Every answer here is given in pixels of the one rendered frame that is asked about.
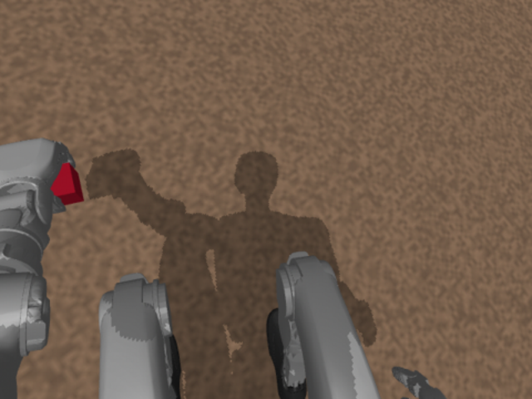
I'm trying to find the left robot hand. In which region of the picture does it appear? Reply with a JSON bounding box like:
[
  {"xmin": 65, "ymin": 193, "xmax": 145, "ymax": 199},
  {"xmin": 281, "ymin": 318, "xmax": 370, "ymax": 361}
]
[{"xmin": 0, "ymin": 138, "xmax": 76, "ymax": 214}]

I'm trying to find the right robot hand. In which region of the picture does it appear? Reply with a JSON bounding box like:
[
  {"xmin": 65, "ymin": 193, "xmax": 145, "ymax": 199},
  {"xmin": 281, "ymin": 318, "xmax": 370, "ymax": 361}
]
[{"xmin": 392, "ymin": 367, "xmax": 446, "ymax": 399}]

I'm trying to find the small box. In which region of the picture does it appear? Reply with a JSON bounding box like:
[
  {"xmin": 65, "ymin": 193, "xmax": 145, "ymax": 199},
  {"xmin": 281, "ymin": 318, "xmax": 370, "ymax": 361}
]
[{"xmin": 51, "ymin": 163, "xmax": 84, "ymax": 205}]

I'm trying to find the left robot arm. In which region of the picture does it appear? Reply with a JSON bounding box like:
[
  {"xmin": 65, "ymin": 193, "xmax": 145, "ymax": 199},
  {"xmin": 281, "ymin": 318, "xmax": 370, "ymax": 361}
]
[{"xmin": 0, "ymin": 177, "xmax": 52, "ymax": 399}]

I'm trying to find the right robot foot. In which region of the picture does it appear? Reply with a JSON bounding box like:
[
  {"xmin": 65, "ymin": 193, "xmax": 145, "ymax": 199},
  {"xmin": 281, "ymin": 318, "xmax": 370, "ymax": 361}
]
[{"xmin": 266, "ymin": 308, "xmax": 307, "ymax": 399}]

